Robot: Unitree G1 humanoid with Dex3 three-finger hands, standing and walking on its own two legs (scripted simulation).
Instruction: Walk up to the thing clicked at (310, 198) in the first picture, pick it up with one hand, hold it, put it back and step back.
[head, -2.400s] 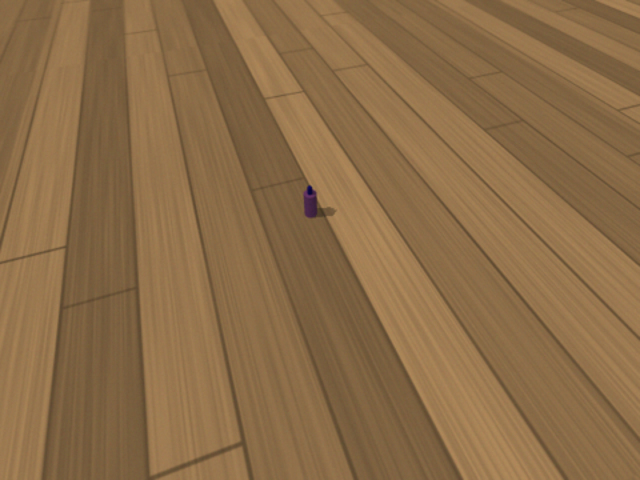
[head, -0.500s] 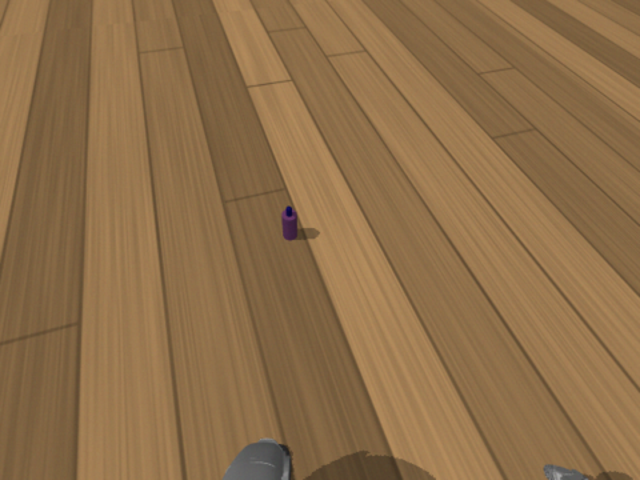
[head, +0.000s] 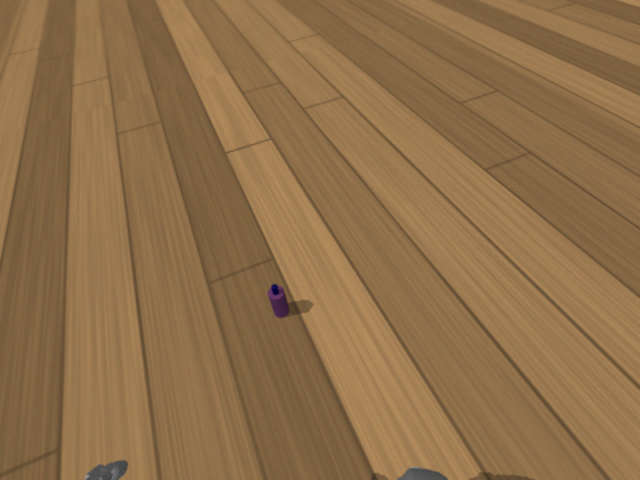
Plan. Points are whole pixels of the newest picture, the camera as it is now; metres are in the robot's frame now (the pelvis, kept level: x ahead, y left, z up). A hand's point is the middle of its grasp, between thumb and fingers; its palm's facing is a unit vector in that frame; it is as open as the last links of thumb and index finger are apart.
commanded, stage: walk up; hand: left
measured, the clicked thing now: (277, 298) +0.78 +0.26 -0.67
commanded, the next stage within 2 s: none
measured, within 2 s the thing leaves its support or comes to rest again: neither
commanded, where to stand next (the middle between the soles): +0.44 +0.05 m, yaw +0 degrees
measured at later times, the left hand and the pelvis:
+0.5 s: hand (127, 432) +0.21 +0.34 -0.14, palm faces -0.06 -0.94 -0.34, open 7.4 cm; pelvis +0.17 +0.07 +0.01, yaw +0 degrees
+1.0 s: hand (186, 295) +0.43 +0.29 -0.10, palm faces -0.05 -0.92 -0.39, open 7.4 cm; pelvis +0.31 +0.04 +0.01, yaw -1 degrees
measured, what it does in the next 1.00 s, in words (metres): walks ahead: left foot, then right foot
